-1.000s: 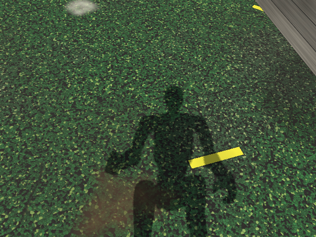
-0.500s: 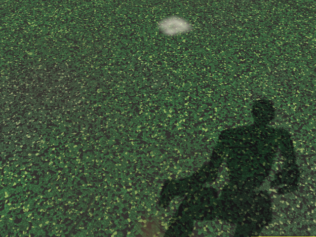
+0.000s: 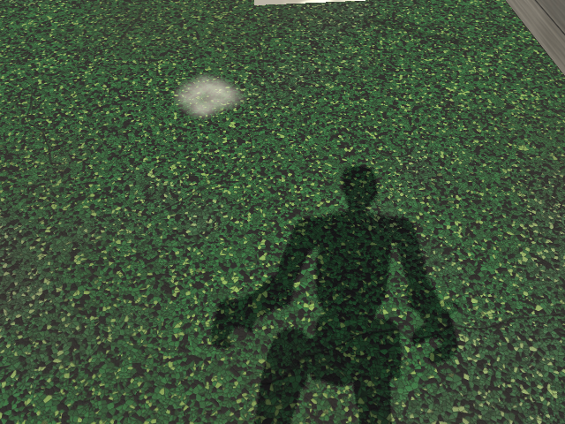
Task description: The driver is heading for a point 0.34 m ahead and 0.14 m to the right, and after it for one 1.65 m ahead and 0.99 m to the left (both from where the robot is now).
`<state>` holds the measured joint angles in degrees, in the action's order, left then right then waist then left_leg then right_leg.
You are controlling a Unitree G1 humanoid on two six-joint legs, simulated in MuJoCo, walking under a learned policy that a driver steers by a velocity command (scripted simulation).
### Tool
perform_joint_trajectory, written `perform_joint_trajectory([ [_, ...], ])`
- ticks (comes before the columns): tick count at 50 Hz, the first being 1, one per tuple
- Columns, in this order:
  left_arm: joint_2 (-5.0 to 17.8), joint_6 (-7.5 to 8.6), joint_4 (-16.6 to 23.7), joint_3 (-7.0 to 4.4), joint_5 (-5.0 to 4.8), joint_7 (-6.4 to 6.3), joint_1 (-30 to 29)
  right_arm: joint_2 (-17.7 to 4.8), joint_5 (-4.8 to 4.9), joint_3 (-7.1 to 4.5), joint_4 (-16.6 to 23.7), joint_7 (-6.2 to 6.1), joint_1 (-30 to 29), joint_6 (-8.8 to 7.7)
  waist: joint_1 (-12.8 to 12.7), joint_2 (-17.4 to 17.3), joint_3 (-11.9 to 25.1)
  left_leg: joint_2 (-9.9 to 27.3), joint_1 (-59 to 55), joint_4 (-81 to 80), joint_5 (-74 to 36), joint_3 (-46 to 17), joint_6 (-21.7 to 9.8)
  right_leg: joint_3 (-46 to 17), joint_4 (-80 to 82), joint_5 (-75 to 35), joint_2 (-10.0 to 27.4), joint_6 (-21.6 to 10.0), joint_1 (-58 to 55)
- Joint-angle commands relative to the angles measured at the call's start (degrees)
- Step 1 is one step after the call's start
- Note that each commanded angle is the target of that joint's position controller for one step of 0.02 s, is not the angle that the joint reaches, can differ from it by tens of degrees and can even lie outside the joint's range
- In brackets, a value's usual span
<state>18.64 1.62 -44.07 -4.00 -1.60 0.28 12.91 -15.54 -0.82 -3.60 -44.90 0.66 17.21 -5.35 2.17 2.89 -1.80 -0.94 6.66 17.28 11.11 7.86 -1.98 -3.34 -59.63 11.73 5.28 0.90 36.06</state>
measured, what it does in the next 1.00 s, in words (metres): walks ahead: right foot, then left foot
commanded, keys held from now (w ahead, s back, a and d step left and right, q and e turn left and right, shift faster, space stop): w+e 0.24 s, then w+q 0.76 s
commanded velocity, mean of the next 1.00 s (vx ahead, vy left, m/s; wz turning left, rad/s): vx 0.50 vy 0.00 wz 0.07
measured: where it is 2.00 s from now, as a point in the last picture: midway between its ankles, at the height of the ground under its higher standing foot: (243, 218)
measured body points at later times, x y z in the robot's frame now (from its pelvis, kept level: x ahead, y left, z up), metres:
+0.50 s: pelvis +0.27 -0.08 +0.00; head +0.29 -0.10 +0.45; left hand +0.40 +0.17 -0.11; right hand +0.34 -0.38 -0.12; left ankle +0.35 +0.09 -0.66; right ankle +0.26 -0.15 -0.75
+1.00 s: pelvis +0.56 -0.05 -0.01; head +0.60 -0.05 +0.44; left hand +0.68 +0.23 -0.11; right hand +0.70 -0.32 -0.11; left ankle +0.59 +0.01 -0.75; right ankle +0.56 -0.23 -0.66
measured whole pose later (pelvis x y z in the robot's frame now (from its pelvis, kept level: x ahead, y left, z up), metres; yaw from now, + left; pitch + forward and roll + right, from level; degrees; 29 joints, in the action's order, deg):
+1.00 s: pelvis +0.56 -0.05 -0.01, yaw +8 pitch +1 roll +0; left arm 16.7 6.2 -43.4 -2.6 0.2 0.3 9.5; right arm -16.5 0.6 -4.1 -41.5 1.5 15.6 -3.0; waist 1.2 0.8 -3.1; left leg -6.7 15.7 23.9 9.1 -1.4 -6.3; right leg -3.9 -64.6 19.5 4.2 0.6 29.1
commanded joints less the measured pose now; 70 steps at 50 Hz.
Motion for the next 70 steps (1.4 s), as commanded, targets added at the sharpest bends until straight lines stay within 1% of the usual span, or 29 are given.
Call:
perform_joint_trajectory([
  [1, 0.37, 0.20, 4.10, 0.24, 0.24, 0.75, -0.70, -7.96, 0.05, -2.04, 3.36, -0.65, -4.41, -1.21, -1.50, -6.13, -0.78, 15.76, -1.56, -10.27, -13.96, -6.76, -8.65, -1.92, 7.66, -8.37, 2.17, 0.19, 3.10],
  [9, 1.11, 0.24, 9.96, 0.53, 0.36, 3.28, -12.51, -12.03, 2.02, -3.53, -0.11, -1.26, 0.40, 1.17, 1.32, -5.30, -3.82, 17.95, -11.04, -5.90, -23.32, 1.83, -5.86, 5.19, 22.83, -7.30, -0.61, -4.20, 1.33],
  [11, 3.13, -0.12, 10.19, -0.59, 0.47, 3.37, -9.38, -13.83, 2.45, -4.02, 0.03, -1.58, -0.18, 2.03, -1.51, -7.33, -0.06, 17.65, -12.68, 2.79, -42.80, 3.67, -4.55, 8.72, 22.85, -1.42, -4.53, -6.56, -5.90],
  [13, 7.84, -0.58, 6.15, -3.62, 0.31, 2.34, 6.22, -12.72, 2.53, -3.30, -0.01, -1.90, 0.05, 2.60, -10.05, -5.70, 8.67, 14.48, -3.67, 24.33, -45.29, 5.76, -1.78, 8.64, 27.63, -3.83, -8.92, -10.39, -30.22],
  [14, 12.89, -1.00, 4.53, -4.93, 0.30, 0.96, 12.48, -7.35, 0.46, -1.31, 1.17, -1.58, 3.07, 1.99, -10.16, 5.45, 13.82, 10.01, 15.83, 43.81, -12.89, 5.90, 0.95, -10.73, 29.22, -3.01, 3.29, -15.29, -49.55],
  [15, 14.53, -0.19, 6.00, -4.30, 0.14, 1.04, 10.23, -3.74, 0.67, 0.38, 2.02, -0.81, 6.36, 0.36, -5.94, 11.54, 22.57, 0.08, 30.51, 59.49, 22.79, -4.58, 2.97, -41.28, 39.55, 6.84, 16.02, -24.60, -58.64],
  [16, 9.37, 0.62, 6.28, -2.71, 0.59, 1.51, 9.29, -9.97, 3.24, -1.19, 2.24, -0.19, -0.03, -0.79, -9.54, 2.64, 19.67, 3.03, 35.48, 62.29, 20.52, -12.03, 2.02, -37.42, 43.04, 7.42, 16.25, -21.57, -55.57],
  [17, 7.89, 1.28, 5.73, -2.16, 1.16, 1.59, 7.21, -10.10, 4.61, -1.21, 3.47, 0.02, -3.91, -1.32, -8.74, 2.16, 11.82, 5.38, 37.06, 60.35, 16.57, -11.21, 0.65, -27.56, 42.93, 3.36, 14.40, -19.03, -47.67],
  [18, 6.16, 1.77, 5.26, -1.60, 1.23, 1.64, 3.53, -9.08, 3.74, -1.05, 2.95, -0.44, -4.54, -1.33, -6.10, -1.36, 7.23, 8.33, 34.86, 55.40, 11.80, -11.11, 0.34, -20.09, 43.36, -1.72, 11.65, -16.54, -39.44],
  [20, 2.93, 2.73, 5.28, -0.67, 2.14, 1.50, -0.65, -8.72, 2.59, -1.43, 0.92, -0.52, -1.40, 0.18, -2.64, 1.73, 4.56, 10.78, 28.06, 50.75, 5.58, -12.31, 0.75, -11.39, 46.54, -8.46, 8.24, -14.49, -30.43],
  [24, 3.71, 4.62, 2.82, -1.13, 2.70, 1.07, -0.54, -6.10, 2.59, -1.14, -0.06, -0.87, -1.51, 2.55, -1.79, -0.54, 1.30, 9.78, 29.64, 44.94, -2.15, -13.89, 2.63, -1.75, 51.25, -16.84, 7.05, -13.71, -27.10],
  [28, 3.79, 4.68, 1.25, -0.95, 2.69, 0.02, -0.12, -4.89, 2.23, -0.84, 1.10, -0.32, -6.02, 1.80, -3.27, -0.17, -0.64, 7.66, 31.37, 30.82, -15.64, -13.42, 2.97, 6.19, 52.85, -18.03, 4.87, -10.74, -29.42],
  [35, 5.80, 2.53, -2.75, -1.61, 1.55, -0.95, 5.12, -2.81, 1.99, 0.50, 6.15, 2.36, -15.88, 1.37, -7.13, -1.46, -4.24, 5.75, 35.99, 17.63, -14.23, -7.53, 0.09, 11.16, 49.95, -26.91, 9.32, -9.60, -42.81],
  [40, 9.07, 0.06, -1.99, -2.40, 1.17, -2.53, 2.39, -8.22, 2.12, -2.32, 6.38, 2.98, -4.30, 2.33, 1.69, 2.55, 5.42, -2.26, 16.46, 17.39, -1.64, -1.21, -5.83, 14.35, 26.00, -61.49, 9.21, -6.66, -43.82],
  [41, 8.82, 0.17, -1.43, -2.10, 0.96, -2.77, 1.05, -11.40, 2.15, -4.07, 4.45, 2.12, 5.04, 2.52, 7.13, -0.03, 9.99, -2.40, 1.00, 12.63, -5.07, -4.59, -8.43, 15.13, 12.07, -53.04, 6.71, -4.64, -35.11],
  [42, 2.23, 1.39, 0.72, -0.06, 2.70, -2.05, 6.11, -17.24, 2.14, -5.55, 3.74, 0.92, 9.39, 2.88, 4.29, -13.14, 16.21, 11.75, -21.09, 12.84, -3.60, -28.65, -16.52, 14.23, -9.26, -11.25, -1.10, -1.12, -11.84],
  [43, 0.57, 3.90, 1.91, 1.21, 2.22, -0.81, 6.29, -16.53, 2.16, -4.84, 5.17, 1.17, 8.33, 2.12, 2.74, -14.51, 23.59, 20.49, -31.51, 3.05, 4.27, -56.52, -25.06, 1.58, -21.82, 22.75, -10.59, -0.09, 3.32],
  [44, 5.28, 5.78, 3.23, -0.02, -0.12, 0.26, -0.77, -12.35, 1.71, -3.72, 5.26, 1.14, 7.51, 1.73, 5.66, -9.04, 18.61, 18.85, -28.72, 0.14, 5.55, -50.07, -21.20, -4.03, -22.74, 18.96, -6.32, -1.62, 9.32],
  [45, 5.52, 6.76, 4.54, 0.14, -0.88, 0.57, -3.54, -10.47, 1.77, -3.21, 5.61, 1.07, 4.28, 1.40, 3.97, -5.50, 11.37, 16.73, -20.39, -0.52, 2.89, -41.84, -18.58, -3.23, -17.95, 13.57, -3.59, -2.70, 9.85],
  [47, 5.56, 6.53, 3.72, -0.44, 1.56, -0.09, -3.21, -7.37, 1.62, -2.13, 7.20, 0.88, -2.34, 1.27, -0.90, -1.79, 4.35, 12.12, -5.34, -2.36, -8.69, -31.73, -15.87, -2.19, -7.86, 8.21, 0.10, -1.63, 3.44],
  [50, 3.93, 4.52, 3.81, -0.36, 2.48, -0.29, -0.78, -8.19, 1.36, -2.21, 8.34, 0.09, -3.92, 1.26, -3.44, -4.38, 3.30, 9.52, 4.04, -4.75, -17.30, -26.40, -16.01, -0.57, -1.25, 5.05, 0.70, 1.62, -1.86],
  [55, 0.70, 4.13, 6.89, 1.03, 2.31, -0.36, -11.03, -10.66, 1.99, -2.99, 7.32, -1.43, -0.38, 2.08, 0.41, -6.95, 1.67, 4.25, 10.31, -3.56, -12.74, -20.21, -11.50, 1.38, 21.42, -13.01, -3.13, 4.16, -6.82],
  [59, 2.75, 4.91, 8.53, 0.41, 1.14, 0.48, -15.13, -10.39, 2.41, -3.02, 6.03, -1.64, 3.05, 2.82, 2.03, -8.38, 2.22, 6.50, 5.95, 0.22, -5.74, -26.00, -9.84, -0.71, 29.59, -15.80, -5.01, 3.27, -9.27],
  [63, 5.82, 6.10, 6.87, -1.33, 1.07, 0.77, -7.94, -9.06, 2.04, -2.81, 6.64, -1.90, 1.31, 3.33, -2.87, -10.54, 3.83, 7.43, 2.53, 8.98, -6.52, -31.19, -7.39, -0.73, 33.80, -8.83, -4.98, -0.85, -18.01],
  [64, 7.69, 6.44, 5.88, -2.18, 1.86, 0.42, -1.79, -6.46, 1.70, -1.85, 7.17, -1.68, 1.32, 3.18, -5.88, -8.84, 8.78, 4.36, 5.20, 18.17, -6.74, -28.60, -5.49, -3.15, 33.76, -7.62, -1.40, -3.37, -28.67],
  [65, 10.86, 6.26, 5.16, -2.88, 2.30, -0.08, 6.57, -2.75, 0.48, -0.48, 8.10, -1.62, 3.49, 3.09, -7.89, 0.13, 17.24, -0.54, 12.95, 35.06, 7.71, -22.28, -3.03, -14.50, 33.55, -3.59, 9.12, -6.43, -43.47],
  [66, 14.57, 5.47, 2.88, -3.77, 2.58, 0.57, 9.24, -1.93, 2.99, -0.03, 10.10, -1.49, 11.08, 2.48, -3.44, 20.69, 20.27, -4.92, 33.44, 51.38, 25.01, -17.52, -0.42, -43.78, 41.21, 13.77, 19.68, -15.52, -55.48],
  [68, 5.05, 4.93, 4.99, -1.58, 1.39, 0.39, 3.91, -10.87, 2.84, -1.97, 8.70, -1.66, 2.69, 2.99, -6.69, 5.03, 7.83, 1.37, 39.37, 58.20, 14.93, -17.49, 0.75, -31.64, 43.68, 20.59, 15.70, -11.34, -44.63],
  [70, 3.12, 4.43, 4.60, -0.76, 2.19, 0.21, 0.04, -9.23, 1.75, -2.12, 9.71, -1.50, -1.55, 3.27, -4.90, 1.13, 2.29, 4.80, 35.91, 54.06, 8.52, -16.31, 1.20, -18.84, 45.25, 5.04, 11.03, -10.18, -34.14],
])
